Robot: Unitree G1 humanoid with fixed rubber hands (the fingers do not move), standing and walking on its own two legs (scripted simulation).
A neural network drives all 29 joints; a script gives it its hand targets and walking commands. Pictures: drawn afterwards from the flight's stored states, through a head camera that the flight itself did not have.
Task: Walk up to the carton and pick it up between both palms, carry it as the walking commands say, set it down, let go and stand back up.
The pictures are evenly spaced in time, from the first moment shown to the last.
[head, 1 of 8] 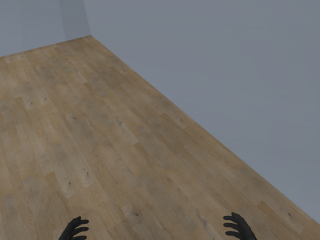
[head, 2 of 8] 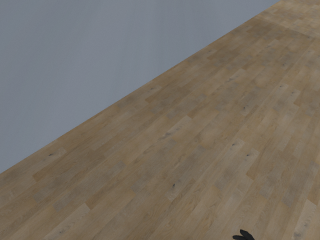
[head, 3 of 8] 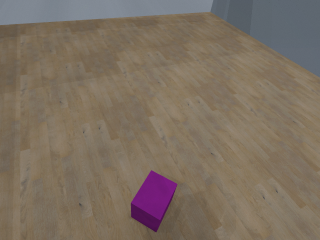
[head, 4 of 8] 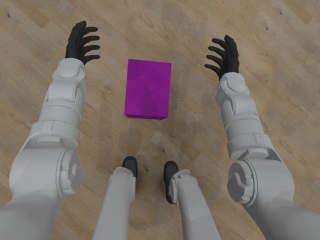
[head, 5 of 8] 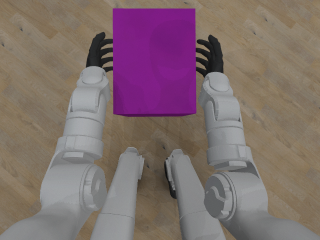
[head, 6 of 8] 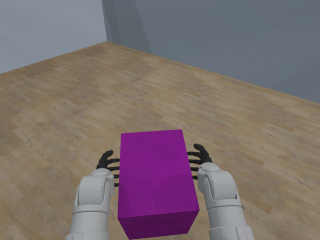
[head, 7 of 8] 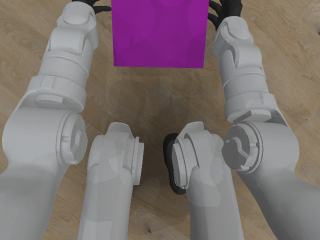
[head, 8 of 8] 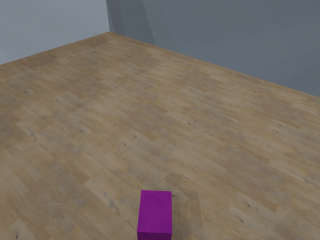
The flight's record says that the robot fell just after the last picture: no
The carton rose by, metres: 0.68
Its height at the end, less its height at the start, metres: +0.00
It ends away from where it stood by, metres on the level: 0.41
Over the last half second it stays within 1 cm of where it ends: yes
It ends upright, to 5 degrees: yes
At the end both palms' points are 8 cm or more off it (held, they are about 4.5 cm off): yes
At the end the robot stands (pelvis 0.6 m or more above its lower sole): yes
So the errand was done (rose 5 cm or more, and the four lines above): yes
